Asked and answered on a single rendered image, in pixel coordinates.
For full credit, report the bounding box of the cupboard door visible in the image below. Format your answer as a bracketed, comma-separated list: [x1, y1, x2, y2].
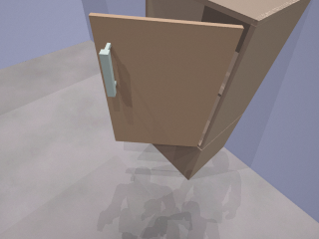
[89, 12, 244, 147]

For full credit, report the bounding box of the handle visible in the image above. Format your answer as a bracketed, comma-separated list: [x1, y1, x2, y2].
[99, 43, 117, 98]

